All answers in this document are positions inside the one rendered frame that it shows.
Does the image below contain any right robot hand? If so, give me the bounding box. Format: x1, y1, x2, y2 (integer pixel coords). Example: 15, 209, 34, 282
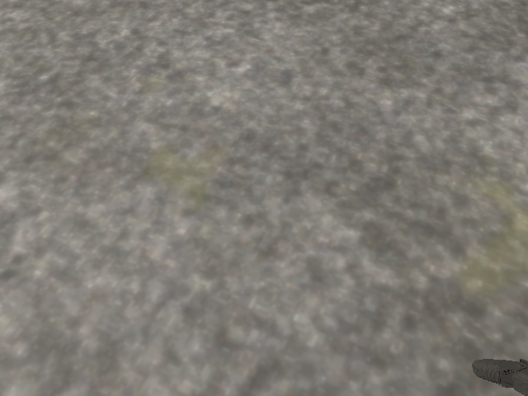
472, 359, 528, 396

